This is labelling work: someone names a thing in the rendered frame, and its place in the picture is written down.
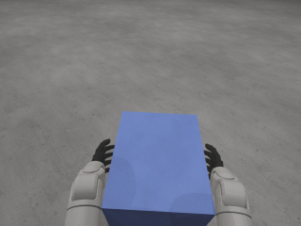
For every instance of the robot right forearm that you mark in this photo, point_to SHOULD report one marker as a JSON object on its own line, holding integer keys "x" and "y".
{"x": 230, "y": 199}

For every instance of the carton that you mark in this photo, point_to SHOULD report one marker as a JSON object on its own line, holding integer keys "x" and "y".
{"x": 158, "y": 174}

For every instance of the right robot hand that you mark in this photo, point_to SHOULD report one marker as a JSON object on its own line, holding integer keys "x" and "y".
{"x": 215, "y": 159}

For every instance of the robot left forearm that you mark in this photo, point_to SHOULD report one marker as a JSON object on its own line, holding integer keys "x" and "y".
{"x": 86, "y": 196}

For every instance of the left robot hand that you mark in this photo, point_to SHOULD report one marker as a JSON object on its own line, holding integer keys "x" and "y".
{"x": 100, "y": 153}

